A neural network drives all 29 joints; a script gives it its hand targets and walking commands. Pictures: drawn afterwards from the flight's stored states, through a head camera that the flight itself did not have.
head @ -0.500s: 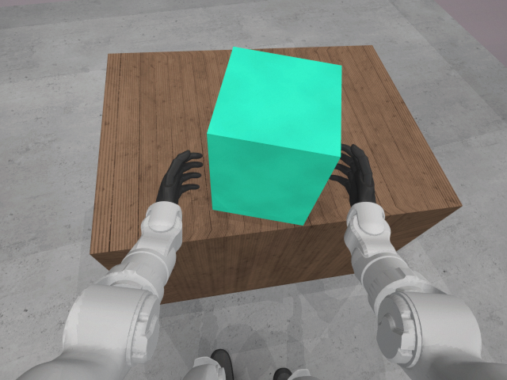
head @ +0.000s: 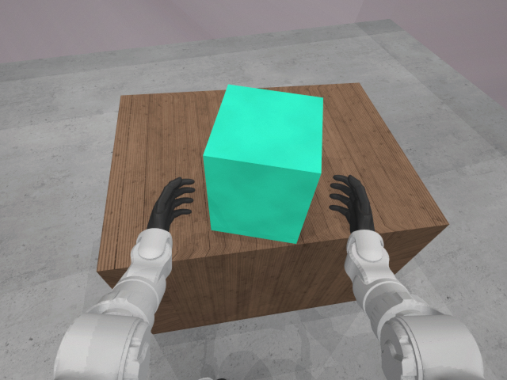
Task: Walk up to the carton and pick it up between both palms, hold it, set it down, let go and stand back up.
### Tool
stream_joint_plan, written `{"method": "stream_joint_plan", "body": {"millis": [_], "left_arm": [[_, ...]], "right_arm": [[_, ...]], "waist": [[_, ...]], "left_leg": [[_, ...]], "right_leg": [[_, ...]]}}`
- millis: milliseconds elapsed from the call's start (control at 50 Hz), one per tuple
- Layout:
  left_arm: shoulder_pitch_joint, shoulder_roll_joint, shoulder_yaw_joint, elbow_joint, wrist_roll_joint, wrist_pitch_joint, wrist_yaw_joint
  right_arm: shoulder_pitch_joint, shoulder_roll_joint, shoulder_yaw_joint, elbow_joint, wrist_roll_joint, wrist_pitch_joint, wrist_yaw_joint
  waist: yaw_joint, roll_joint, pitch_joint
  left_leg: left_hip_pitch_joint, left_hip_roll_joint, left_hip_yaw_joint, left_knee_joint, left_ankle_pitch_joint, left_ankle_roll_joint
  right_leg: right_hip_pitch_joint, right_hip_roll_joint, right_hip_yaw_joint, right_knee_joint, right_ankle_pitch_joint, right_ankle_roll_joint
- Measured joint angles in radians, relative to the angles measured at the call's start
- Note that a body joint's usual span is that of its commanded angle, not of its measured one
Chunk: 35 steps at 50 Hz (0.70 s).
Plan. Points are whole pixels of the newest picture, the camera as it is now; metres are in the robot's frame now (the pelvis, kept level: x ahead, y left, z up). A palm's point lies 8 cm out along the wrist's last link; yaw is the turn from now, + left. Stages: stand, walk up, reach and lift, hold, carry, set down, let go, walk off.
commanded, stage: set down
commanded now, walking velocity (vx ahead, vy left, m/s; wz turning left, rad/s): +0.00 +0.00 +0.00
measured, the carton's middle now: (263, 167) +0.57 -0.03 -0.04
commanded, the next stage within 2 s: none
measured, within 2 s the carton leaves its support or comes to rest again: neither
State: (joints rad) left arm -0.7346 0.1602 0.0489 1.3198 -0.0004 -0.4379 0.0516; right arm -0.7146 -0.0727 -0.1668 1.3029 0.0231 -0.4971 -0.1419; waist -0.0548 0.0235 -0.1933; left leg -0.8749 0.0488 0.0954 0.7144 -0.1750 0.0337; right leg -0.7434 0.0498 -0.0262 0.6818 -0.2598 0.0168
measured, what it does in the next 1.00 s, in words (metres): shifts its weight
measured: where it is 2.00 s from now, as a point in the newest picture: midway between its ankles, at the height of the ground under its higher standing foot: outside the picture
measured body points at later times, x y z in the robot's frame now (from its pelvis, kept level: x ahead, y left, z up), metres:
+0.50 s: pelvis +0.01 -0.03 +0.01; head +0.03 -0.02 +0.46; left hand +0.36 +0.17 +0.00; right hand +0.34 -0.20 +0.01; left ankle +0.10 +0.07 -0.70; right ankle +0.03 -0.13 -0.70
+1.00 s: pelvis +0.03 -0.04 +0.02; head +0.01 -0.03 +0.47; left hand +0.29 +0.18 -0.02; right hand +0.27 -0.22 -0.01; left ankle +0.10 +0.06 -0.70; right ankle +0.03 -0.13 -0.70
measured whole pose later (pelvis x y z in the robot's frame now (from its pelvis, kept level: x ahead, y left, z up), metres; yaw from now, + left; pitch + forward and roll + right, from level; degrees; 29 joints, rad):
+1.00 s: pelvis +0.03 -0.04 +0.02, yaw +2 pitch -4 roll +0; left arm -0.14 0.23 0.04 0.98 -0.14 -0.40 -0.09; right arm -0.09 -0.03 0.02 0.93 0.07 -0.47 -0.20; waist -0.04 -0.03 0.02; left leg -0.32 0.03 0.10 0.58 -0.20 0.03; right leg -0.22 0.04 -0.02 0.62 -0.33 -0.04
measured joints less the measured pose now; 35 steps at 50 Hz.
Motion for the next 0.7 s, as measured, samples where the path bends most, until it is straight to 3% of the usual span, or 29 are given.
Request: {"method": "stream_joint_plan", "body": {"millis": [180, 300, 400, 560, 700], "left_arm": [[0.085, 0.025, 0.002, -0.006, -0.019, 0.0, -0.038], [0.163, 0.028, -0.005, -0.017, -0.077, -0.008, -0.041], [0.187, 0.035, -0.017, -0.028, -0.123, -0.023, -0.048], [0.272, 0.041, -0.007, -0.08, -0.128, -0.024, -0.101], [0.375, 0.046, -0.006, -0.144, -0.134, -0.021, -0.115]], "right_arm": [[0.068, 0.002, 0.061, 0.0, 0.03, -0.015, -0.021], [0.149, 0.002, 0.068, -0.002, 0.03, -0.016, -0.025], [0.198, 0.002, 0.092, -0.051, 0.032, -0.009, -0.033], [0.284, 0.021, 0.157, -0.108, 0.044, -0.023, -0.055], [0.397, 0.038, 0.158, -0.22, 0.046, -0.007, -0.063]], "waist": [[0.0, 0.0, 0.045], [0.001, 0.0, 0.045], [0.001, 0.0, 0.047], [0.001, -0.005, 0.1], [0.001, -0.019, 0.142]], "left_leg": [[0.088, -0.001, 0.0, -0.013, -0.001, 0.0], [0.134, -0.002, 0.0, -0.027, -0.002, 0.0], [0.173, -0.002, 0.0, -0.037, -0.002, 0.0], [0.288, -0.004, 0.0, -0.047, -0.015, 0.0], [0.379, -0.012, 0.0, -0.069, -0.019, 0.0]], "right_leg": [[0.082, 0.0, 0.0, 0.0, -0.012, -0.009], [0.121, 0.0, 0.0, 0.0, -0.021, -0.018], [0.155, 0.001, 0.0, 0.0, -0.029, -0.024], [0.265, 0.001, 0.001, 0.0, -0.051, -0.032], [0.348, -0.004, 0.001, -0.004, -0.068, -0.039]]}}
